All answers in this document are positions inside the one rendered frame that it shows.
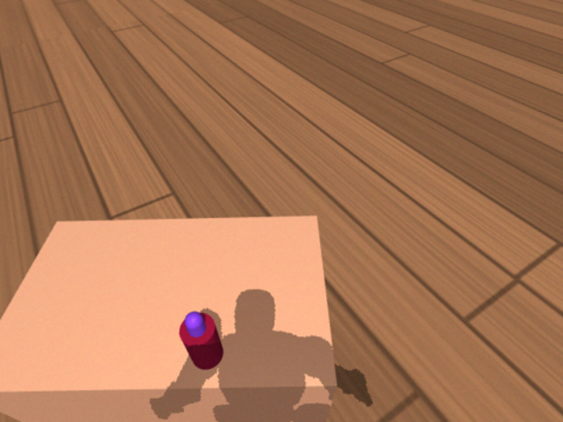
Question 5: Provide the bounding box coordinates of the bottle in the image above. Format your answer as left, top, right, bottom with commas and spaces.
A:
179, 311, 223, 370

